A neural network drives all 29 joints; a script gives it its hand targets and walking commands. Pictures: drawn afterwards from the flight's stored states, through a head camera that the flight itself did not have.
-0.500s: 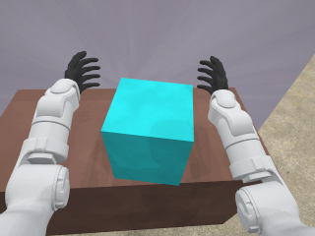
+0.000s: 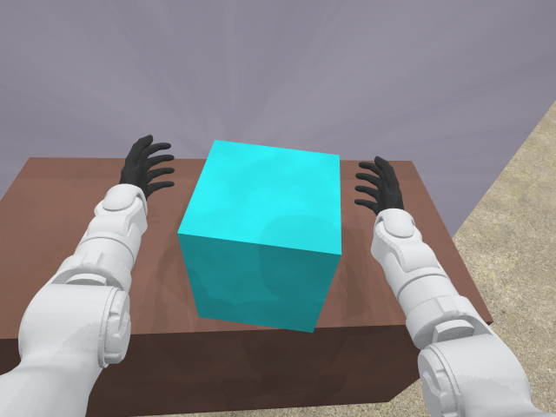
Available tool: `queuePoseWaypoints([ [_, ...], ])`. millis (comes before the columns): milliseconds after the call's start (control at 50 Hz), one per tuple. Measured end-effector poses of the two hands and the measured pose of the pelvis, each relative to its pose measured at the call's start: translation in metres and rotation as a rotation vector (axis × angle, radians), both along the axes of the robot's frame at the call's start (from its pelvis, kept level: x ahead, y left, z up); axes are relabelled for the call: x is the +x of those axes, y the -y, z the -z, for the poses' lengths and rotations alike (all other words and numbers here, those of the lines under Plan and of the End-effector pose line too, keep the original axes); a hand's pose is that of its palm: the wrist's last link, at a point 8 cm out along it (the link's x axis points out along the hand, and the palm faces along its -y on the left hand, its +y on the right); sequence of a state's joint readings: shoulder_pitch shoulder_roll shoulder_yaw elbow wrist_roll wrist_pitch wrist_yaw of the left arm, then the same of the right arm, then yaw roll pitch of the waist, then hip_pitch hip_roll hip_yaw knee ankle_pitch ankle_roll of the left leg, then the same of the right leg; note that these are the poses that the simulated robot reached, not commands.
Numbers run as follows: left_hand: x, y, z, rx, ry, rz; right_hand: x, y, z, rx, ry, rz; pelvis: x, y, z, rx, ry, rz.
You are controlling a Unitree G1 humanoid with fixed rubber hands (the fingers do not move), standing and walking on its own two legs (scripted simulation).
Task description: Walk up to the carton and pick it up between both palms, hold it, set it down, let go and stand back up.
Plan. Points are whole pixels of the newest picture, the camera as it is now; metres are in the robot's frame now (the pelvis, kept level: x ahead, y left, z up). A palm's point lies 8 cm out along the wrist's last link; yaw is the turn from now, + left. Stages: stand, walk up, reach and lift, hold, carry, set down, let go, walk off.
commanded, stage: reach and lift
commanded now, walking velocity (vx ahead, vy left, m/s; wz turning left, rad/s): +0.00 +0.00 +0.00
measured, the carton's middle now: (265, 240) +0.41 +0.01 +0.00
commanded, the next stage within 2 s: none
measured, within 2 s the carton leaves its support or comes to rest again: neither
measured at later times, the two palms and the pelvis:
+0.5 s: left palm (159, 203) +0.44 +0.18 +0.07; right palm (383, 217) +0.40 -0.17 +0.07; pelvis +0.01 +0.00 -0.01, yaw +0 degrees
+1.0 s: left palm (174, 211) +0.43 +0.16 +0.06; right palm (363, 223) +0.39 -0.14 +0.07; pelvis +0.01 +0.00 +0.00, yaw +0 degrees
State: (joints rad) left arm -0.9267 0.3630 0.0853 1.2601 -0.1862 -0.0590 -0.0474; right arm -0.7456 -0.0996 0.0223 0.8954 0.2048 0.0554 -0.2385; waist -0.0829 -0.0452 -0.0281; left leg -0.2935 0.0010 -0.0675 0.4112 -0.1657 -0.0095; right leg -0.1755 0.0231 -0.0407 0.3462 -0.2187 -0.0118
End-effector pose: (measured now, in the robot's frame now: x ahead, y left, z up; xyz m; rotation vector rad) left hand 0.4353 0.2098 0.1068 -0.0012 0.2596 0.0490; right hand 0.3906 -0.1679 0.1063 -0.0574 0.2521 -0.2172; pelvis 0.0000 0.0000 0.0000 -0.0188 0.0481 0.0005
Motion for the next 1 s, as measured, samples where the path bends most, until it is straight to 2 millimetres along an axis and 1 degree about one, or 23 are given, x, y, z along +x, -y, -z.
queuePoseWaypoints([
  [120,-0.006,0.000,0.025,-0.002,-0.014,-0.007,-0.001,0.005,0.014,-0.015,-0.018,-0.014,0.002,0.004,0.001,0.005,-0.007,0.000],
  [220,-0.004,0.005,0.036,0.014,-0.004,0.001,0.003,0.008,0.022,-0.007,-0.005,-0.022,0.005,0.005,0.003,0.007,-0.041,0.002],
  [340,0.001,0.012,0.037,0.023,0.017,0.013,0.006,0.011,0.032,0.006,0.003,-0.016,0.009,0.005,0.005,0.006,-0.063,0.002],
  [460,0.004,0.021,0.039,0.029,0.030,0.039,0.009,0.009,0.033,0.010,0.025,-0.019,0.012,0.005,0.005,0.005,-0.077,0.003],
  [520,0.004,0.028,0.042,0.037,0.031,0.066,0.010,0.003,0.031,0.012,0.040,-0.028,0.012,0.005,0.005,0.005,-0.077,0.003],
  [660,0.001,0.049,0.052,0.011,0.019,0.111,0.009,-0.021,0.032,0.022,0.051,-0.052,0.012,0.004,0.005,0.005,-0.077,0.003],
  [900,-0.001,0.050,0.049,0.052,0.026,0.112,0.003,-0.024,0.035,-0.011,0.095,-0.002,0.009,0.001,0.005,0.001,-0.076,0.003],
  [1000,-0.004,0.049,0.051,0.030,0.024,0.101,0.002,-0.028,0.037,-0.013,0.109,0.021,0.009,-0.002,0.004,-0.004,-0.080,0.003],
])
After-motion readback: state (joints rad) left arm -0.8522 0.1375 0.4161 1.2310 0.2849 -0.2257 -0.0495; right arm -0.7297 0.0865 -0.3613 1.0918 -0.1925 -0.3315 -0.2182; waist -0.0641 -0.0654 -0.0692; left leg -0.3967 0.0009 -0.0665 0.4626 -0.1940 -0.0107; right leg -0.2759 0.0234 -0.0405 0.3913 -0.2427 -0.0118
